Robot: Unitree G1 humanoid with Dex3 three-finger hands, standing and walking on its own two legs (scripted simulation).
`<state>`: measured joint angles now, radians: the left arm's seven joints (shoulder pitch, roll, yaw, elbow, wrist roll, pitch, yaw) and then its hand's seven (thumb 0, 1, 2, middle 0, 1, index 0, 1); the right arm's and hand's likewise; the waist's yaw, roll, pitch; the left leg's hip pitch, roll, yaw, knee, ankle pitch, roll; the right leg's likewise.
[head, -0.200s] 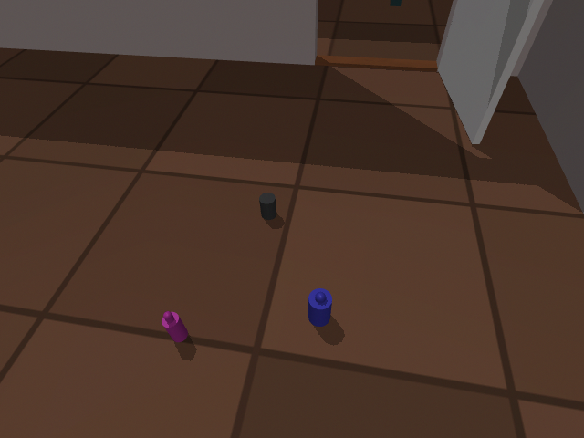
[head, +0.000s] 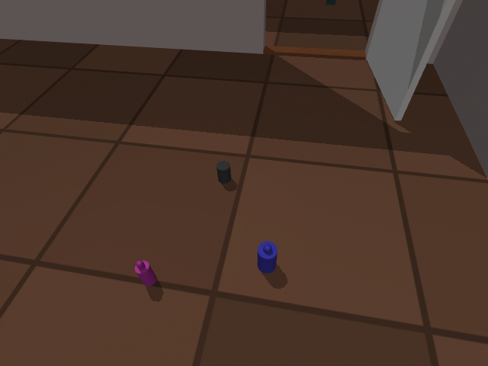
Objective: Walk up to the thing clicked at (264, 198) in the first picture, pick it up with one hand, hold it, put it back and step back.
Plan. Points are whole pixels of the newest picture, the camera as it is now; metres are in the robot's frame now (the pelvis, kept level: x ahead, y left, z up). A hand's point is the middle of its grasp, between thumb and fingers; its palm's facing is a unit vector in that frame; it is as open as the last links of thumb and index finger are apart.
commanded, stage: stand
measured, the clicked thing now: (224, 172) +1.20 +0.12 -0.73
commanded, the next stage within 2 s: walk up in 0.92 s
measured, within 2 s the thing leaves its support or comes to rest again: neither
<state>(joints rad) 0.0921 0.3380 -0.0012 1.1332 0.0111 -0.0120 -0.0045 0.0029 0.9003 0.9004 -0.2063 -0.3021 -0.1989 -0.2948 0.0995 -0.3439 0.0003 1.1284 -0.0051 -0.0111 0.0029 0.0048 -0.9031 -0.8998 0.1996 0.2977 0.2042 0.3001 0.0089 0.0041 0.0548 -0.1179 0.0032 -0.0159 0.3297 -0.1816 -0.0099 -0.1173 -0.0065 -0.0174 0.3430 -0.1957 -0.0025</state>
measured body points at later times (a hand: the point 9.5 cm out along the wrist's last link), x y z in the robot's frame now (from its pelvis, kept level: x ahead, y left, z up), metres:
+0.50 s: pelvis +0.00 +0.00 +0.00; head +0.02 +0.00 +0.45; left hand +0.08 +0.30 -0.13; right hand +0.08 -0.30 -0.13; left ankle +0.00 +0.13 -0.75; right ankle -0.01 -0.12 -0.75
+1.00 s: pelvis +0.00 +0.01 -0.01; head +0.04 +0.00 +0.44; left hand +0.09 +0.31 -0.13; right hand +0.10 -0.31 -0.14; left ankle +0.00 +0.13 -0.75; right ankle +0.00 -0.12 -0.75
